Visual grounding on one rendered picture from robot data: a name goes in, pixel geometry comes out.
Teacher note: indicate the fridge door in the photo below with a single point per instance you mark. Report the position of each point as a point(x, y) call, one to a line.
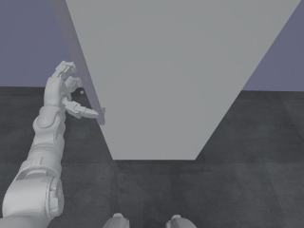
point(167, 71)

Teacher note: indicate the robot right shin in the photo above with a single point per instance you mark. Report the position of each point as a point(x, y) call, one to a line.
point(176, 216)

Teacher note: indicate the robot left forearm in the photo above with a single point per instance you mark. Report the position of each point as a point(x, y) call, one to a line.
point(46, 152)

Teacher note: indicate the left robot thigh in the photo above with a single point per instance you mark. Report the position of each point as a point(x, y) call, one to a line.
point(117, 222)

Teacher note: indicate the robot left upper arm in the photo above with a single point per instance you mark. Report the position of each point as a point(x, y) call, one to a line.
point(33, 203)

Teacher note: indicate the handle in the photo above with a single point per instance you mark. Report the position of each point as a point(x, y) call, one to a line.
point(65, 23)

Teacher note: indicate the left robot hand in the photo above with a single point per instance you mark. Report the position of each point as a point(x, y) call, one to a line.
point(56, 90)

